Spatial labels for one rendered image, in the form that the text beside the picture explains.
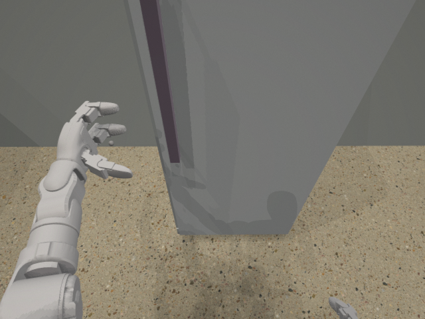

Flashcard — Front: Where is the left robot upper arm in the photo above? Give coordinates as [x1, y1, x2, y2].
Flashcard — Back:
[0, 273, 83, 319]

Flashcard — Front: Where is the left robot hand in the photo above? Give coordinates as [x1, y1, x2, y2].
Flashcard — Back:
[56, 101, 133, 179]

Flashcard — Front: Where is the right robot hand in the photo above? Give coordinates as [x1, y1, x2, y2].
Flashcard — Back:
[329, 296, 358, 319]

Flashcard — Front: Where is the fridge door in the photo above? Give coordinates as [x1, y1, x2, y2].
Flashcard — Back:
[128, 0, 416, 235]

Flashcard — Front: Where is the handle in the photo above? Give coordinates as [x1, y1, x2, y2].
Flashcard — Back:
[139, 0, 181, 163]

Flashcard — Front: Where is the robot left forearm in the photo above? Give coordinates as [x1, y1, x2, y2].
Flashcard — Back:
[0, 160, 87, 317]

